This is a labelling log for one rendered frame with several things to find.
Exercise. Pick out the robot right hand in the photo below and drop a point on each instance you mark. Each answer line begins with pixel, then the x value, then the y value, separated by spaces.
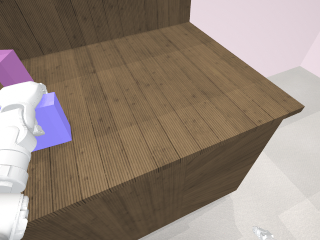
pixel 262 234

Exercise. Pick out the table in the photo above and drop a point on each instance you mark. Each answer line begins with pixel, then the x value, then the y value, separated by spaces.
pixel 164 120

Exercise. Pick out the robot left upper arm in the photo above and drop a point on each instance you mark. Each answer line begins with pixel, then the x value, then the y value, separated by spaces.
pixel 13 215

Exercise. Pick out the robot left forearm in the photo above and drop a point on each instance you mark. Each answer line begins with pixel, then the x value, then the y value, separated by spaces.
pixel 17 122

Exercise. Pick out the sponge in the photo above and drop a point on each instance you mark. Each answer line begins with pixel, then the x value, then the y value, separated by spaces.
pixel 52 119

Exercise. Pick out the robot left hand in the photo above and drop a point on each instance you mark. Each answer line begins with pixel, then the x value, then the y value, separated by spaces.
pixel 29 92

